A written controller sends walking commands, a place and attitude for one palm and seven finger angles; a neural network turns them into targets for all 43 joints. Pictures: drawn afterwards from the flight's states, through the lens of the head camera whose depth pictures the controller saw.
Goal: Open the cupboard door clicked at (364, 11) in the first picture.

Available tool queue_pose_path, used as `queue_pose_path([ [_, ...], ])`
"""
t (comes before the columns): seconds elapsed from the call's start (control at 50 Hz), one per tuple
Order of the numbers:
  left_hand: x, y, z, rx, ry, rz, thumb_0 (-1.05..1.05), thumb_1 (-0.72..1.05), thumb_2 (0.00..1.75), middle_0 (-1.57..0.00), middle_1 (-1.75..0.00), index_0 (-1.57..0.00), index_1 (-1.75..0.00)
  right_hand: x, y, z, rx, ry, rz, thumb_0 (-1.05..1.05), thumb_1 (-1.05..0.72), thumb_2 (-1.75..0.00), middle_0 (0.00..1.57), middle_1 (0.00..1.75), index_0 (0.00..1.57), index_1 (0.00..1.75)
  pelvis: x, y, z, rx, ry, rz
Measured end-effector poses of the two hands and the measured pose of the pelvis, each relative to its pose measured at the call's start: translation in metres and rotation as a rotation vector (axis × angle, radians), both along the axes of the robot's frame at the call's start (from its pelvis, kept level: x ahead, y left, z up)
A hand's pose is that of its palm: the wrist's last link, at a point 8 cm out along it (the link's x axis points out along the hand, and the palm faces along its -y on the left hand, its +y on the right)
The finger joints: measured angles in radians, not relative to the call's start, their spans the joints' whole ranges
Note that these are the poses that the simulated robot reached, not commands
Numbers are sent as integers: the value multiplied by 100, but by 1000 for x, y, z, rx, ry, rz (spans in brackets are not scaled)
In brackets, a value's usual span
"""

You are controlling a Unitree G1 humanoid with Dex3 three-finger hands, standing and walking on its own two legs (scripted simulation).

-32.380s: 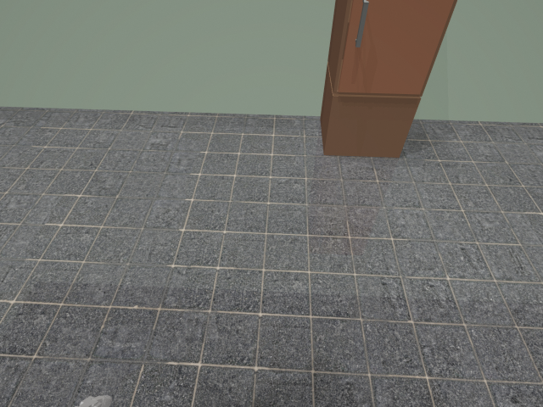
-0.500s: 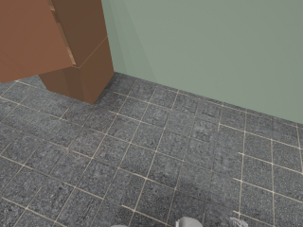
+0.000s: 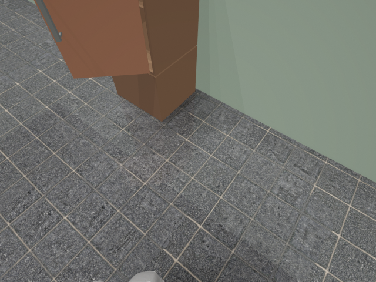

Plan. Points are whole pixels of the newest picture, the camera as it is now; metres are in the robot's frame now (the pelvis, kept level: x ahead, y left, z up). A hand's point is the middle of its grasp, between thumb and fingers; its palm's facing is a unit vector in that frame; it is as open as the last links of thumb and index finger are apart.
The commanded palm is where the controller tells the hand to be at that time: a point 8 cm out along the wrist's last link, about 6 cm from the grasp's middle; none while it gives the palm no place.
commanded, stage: turn to face it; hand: left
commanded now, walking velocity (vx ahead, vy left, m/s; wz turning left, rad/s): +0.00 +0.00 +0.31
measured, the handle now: (50, 18) +1.03 +0.63 -0.02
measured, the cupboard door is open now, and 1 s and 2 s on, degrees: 44 44 44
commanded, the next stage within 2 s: take the last steps up to it in 0.24 s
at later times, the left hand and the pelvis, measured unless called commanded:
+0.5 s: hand out of the picture +0.06 +0.17 -0.16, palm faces +0.20 -0.95 -0.24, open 7.4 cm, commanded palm none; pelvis +0.03 -0.02 +0.00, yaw +9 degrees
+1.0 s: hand out of the picture +0.05 +0.26 -0.18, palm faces +0.35 -0.92 -0.19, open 7.4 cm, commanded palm none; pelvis +0.14 +0.10 -0.01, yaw +16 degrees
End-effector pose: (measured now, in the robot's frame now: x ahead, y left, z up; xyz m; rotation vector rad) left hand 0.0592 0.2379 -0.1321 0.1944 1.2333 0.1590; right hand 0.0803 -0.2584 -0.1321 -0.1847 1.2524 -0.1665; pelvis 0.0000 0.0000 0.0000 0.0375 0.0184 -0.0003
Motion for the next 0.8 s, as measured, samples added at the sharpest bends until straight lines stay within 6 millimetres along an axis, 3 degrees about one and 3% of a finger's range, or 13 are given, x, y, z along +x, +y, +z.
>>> queue_pose_path([
  [0.1,-32,28,-24,-4,85,91,0,91,90,-20,-30,-20,-30,42,22,-1,-31,-77,97,0,-91,-90,20,30,20,30,6,13,-14,-19,4,44],
  [0.22,-35,37,-12,11,112,143,1,91,90,-20,-30,-20,-30,53,37,6,-27,-82,147,0,-91,-90,20,30,20,30,12,12,-3,-32,10,75],
  [0.32,-20,24,-1,18,60,148,1,91,90,-20,-30,-19,-29,48,35,-1,11,-43,158,0,-91,-90,20,30,20,30,16,1,0,-36,6,101],
  [0.42,-11,0,0,36,4,148,1,90,90,-20,-30,-20,-30,43,18,-23,53,-1,142,0,-91,-90,20,30,20,30,24,-18,-9,-20,-4,126],
  [0.58,-38,-29,11,-12,53,250,1,92,90,-20,-30,-20,-30,58,4,-9,44,77,183,0,-91,-90,20,30,20,30,47,-19,7,-4,-3,198],
  [0.7,-74,-32,7,-58,162,350,1,91,90,-20,-30,-20,-30,101,28,-2,30,89,264,1,-91,-90,19,30,20,30,71,-1,9,-3,4,253],
  [0.8,-103,-23,-3,-109,288,432,0,91,90,-20,-30,-20,-30,162,80,-2,34,25,357,1,-91,-90,19,30,19,30,93,30,1,-12,2,281],
])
